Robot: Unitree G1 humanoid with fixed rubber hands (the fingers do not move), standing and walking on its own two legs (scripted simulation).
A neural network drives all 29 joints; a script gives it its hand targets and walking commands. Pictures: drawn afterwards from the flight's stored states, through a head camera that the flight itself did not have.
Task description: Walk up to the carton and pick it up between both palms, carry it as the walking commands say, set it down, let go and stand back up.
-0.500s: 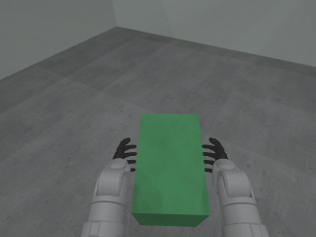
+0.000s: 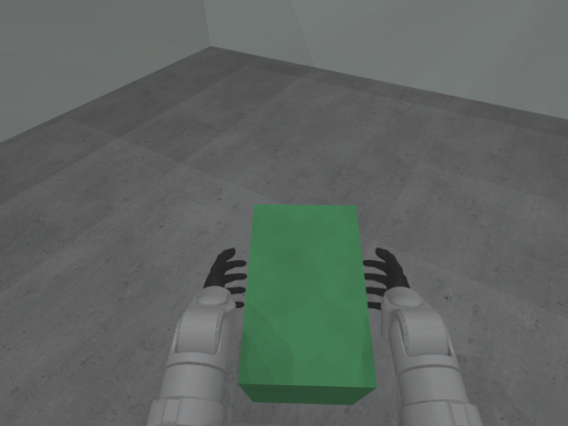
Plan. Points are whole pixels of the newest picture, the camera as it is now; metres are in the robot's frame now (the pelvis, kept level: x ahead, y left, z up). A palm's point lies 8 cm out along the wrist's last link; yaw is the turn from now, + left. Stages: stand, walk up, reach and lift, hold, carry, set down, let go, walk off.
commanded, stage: carry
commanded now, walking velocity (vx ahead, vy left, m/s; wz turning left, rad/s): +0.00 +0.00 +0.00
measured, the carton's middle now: (303, 305) +0.34 +0.00 -0.05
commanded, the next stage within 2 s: none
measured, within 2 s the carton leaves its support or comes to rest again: neither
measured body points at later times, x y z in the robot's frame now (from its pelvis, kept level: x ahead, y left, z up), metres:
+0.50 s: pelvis +0.00 +0.00 +0.00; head -0.02 +0.00 +0.45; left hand +0.32 +0.13 +0.04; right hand +0.32 -0.13 +0.04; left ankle +0.07 +0.09 -0.73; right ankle -0.02 -0.07 -0.73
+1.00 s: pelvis +0.00 +0.01 +0.00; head -0.01 +0.01 +0.45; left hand +0.32 +0.14 +0.03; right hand +0.32 -0.12 +0.03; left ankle +0.07 +0.09 -0.73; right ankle -0.02 -0.07 -0.73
